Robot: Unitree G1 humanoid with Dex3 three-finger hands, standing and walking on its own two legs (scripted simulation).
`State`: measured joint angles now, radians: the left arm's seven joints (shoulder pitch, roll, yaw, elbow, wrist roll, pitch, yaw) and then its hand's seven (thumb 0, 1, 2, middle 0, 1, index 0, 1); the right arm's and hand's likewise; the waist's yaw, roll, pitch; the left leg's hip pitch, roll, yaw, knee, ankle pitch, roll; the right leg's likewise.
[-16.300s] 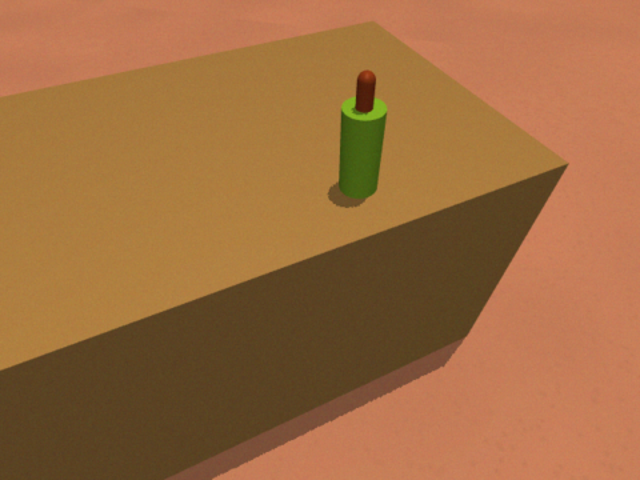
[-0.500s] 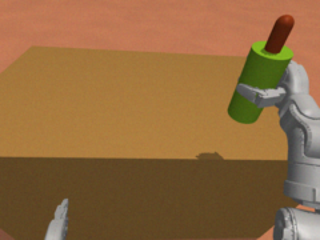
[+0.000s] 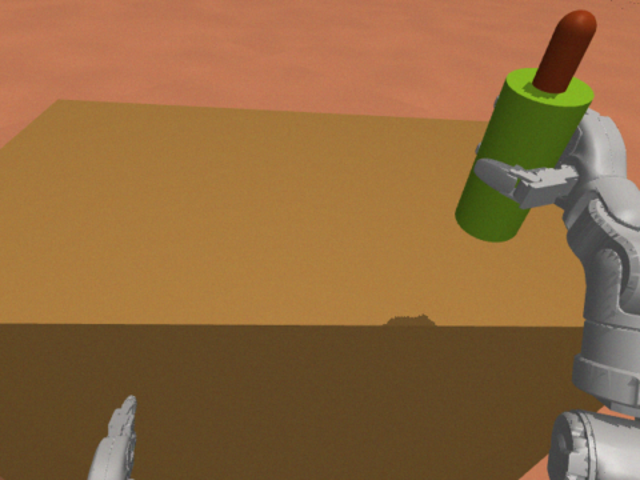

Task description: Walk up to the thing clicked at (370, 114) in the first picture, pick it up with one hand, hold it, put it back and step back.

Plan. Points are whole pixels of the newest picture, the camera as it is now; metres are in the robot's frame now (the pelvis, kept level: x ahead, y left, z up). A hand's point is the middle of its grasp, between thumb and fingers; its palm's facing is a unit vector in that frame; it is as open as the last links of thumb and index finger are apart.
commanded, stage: hold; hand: right
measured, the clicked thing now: (524, 137) +0.34 -0.17 +0.31
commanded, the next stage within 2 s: none
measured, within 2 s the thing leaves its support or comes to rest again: neither
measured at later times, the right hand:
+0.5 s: hand (513, 156) +0.35 -0.17 +0.29, palm faces +0.11 +0.99 +0.00, open 10.1 cm
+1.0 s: hand (511, 161) +0.34 -0.16 +0.29, palm faces +0.10 +0.99 -0.01, open 10.1 cm
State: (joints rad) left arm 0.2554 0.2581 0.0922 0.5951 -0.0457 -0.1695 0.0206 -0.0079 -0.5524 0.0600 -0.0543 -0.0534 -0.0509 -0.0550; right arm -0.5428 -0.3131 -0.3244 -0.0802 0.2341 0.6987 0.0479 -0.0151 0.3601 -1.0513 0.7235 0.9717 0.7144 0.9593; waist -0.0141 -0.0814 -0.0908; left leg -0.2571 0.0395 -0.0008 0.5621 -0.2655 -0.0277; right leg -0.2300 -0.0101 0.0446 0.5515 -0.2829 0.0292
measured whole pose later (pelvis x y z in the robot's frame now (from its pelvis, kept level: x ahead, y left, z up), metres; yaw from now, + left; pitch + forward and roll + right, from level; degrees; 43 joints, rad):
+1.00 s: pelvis +0.00 +0.00 +0.00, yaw +0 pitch -3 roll +0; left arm 0.23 0.25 0.09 0.63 -0.05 -0.18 0.01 -0.01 -0.55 0.06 -0.06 -0.06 -0.05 -0.06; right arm -0.52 -0.30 -0.32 -0.09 0.24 0.74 0.03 -0.02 0.36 -1.05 0.72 0.97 0.71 0.96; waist 0.00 -0.09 -0.09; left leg -0.23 0.04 0.00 0.54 -0.25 -0.03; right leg -0.21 -0.01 0.04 0.52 -0.27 0.03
